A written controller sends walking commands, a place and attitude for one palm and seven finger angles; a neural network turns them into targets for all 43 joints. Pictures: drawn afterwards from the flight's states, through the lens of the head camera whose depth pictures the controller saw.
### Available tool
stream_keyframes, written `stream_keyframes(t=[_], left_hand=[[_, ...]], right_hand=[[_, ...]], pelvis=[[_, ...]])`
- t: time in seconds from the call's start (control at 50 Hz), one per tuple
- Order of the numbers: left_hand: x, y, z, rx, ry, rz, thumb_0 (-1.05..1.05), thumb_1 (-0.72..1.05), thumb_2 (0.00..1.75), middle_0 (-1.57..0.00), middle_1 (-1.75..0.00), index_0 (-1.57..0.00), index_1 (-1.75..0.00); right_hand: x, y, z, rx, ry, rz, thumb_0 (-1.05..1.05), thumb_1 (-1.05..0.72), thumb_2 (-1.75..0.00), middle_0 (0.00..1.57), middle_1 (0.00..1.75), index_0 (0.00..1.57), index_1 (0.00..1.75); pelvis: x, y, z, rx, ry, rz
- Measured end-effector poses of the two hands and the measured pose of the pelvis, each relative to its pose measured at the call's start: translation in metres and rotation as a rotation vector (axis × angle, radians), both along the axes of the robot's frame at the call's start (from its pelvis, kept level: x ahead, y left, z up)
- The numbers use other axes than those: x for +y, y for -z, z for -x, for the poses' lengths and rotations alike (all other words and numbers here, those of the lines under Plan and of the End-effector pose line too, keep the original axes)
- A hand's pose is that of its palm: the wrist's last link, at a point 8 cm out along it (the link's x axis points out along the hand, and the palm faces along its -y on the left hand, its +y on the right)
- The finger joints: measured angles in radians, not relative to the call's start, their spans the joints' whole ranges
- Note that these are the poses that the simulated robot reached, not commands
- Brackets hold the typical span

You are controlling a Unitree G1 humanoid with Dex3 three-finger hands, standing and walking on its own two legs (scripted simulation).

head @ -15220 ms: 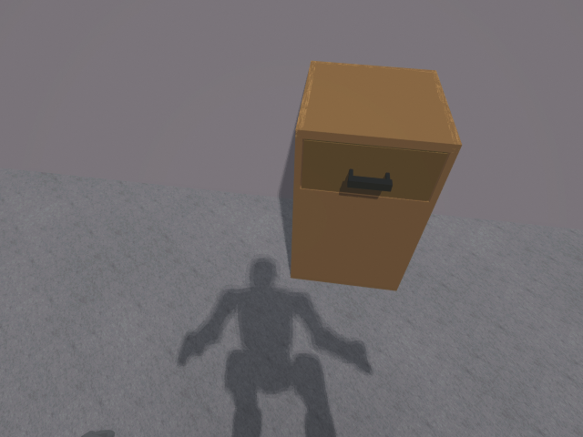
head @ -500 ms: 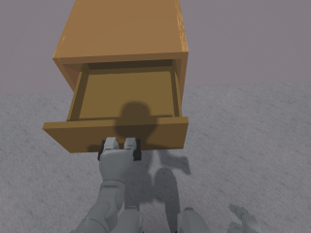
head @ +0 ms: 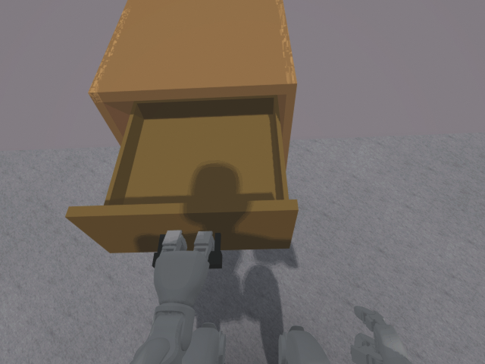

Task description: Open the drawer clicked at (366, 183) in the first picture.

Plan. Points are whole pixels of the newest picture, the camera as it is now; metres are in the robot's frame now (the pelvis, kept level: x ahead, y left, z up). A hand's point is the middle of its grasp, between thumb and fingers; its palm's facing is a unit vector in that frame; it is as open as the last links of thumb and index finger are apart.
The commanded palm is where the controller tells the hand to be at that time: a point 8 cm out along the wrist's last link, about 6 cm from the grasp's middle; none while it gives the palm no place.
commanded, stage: pull the drawer open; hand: left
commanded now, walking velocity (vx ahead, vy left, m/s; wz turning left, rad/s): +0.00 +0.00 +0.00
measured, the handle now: (189, 249) +0.32 +0.13 -0.06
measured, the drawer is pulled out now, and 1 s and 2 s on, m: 0.28 0.29 0.28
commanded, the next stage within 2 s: open the thumb to release the handle in 0.50 s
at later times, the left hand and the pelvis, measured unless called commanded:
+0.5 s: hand (190, 293) +0.25 +0.12 -0.08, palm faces -0.05 -0.13 -0.99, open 5.8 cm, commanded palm +0.20 +0.13 -0.03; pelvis +0.00 +0.00 +0.00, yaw +0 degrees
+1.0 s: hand (190, 285) +0.26 +0.12 -0.08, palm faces -0.05 -0.10 -0.99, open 10.1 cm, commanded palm +0.23 +0.13 -0.03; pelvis -0.01 -0.01 +0.00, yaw +0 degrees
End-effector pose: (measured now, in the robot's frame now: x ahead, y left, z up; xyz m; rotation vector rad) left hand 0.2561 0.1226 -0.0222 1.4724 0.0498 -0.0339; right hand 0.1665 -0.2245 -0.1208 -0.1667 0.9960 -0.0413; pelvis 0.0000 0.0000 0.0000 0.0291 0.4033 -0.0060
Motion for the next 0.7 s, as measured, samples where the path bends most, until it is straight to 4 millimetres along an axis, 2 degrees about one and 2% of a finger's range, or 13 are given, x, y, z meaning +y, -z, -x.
stream_keyframes(t=[0.42, 0.62, 0.7], left_hand=[[-0.001, -0.001, 0.025, 0.002, -0.004, 0.024, 0.04, 0.69, 0.78, -0.31, -1.35, -0.41, -1.35], [-0.001, 0.000, 0.025, -0.002, -0.001, 0.027, 0.04, 0.69, 0.77, -0.30, -1.35, -0.41, -1.35], [-0.001, 0.002, 0.021, -0.037, 0.011, -0.005, 0.02, 0.69, 0.79, -0.32, -1.35, -0.41, -1.35]], right_hand=[[0.004, -0.004, -0.015, -0.061, -0.027, -0.010, 0.01, -0.91, -0.90, 0.20, 0.30, 0.20, 0.30], [0.003, -0.004, -0.019, -0.079, -0.030, -0.012, 0.01, -0.91, -0.90, 0.20, 0.30, 0.20, 0.30], [0.000, 0.002, -0.017, -0.067, -0.032, 0.003, 0.01, -0.91, -0.90, 0.20, 0.30, 0.20, 0.30]], pelvis=[[-0.003, 0.003, 0.001, -0.009, 0.000, -0.002], [-0.004, 0.006, 0.000, -0.005, 0.002, -0.004], [-0.004, 0.009, 0.003, -0.003, -0.008, -0.001]])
